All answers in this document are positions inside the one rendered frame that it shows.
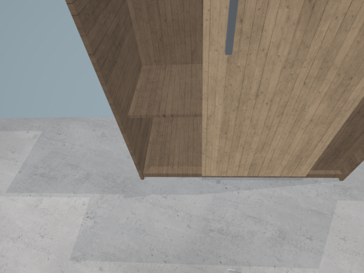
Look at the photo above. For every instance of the wardrobe door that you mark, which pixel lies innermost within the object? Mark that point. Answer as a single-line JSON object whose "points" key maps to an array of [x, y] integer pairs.
{"points": [[295, 75], [348, 140]]}

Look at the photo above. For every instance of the handle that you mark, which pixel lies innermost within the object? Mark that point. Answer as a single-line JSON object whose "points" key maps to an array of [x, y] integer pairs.
{"points": [[231, 22]]}

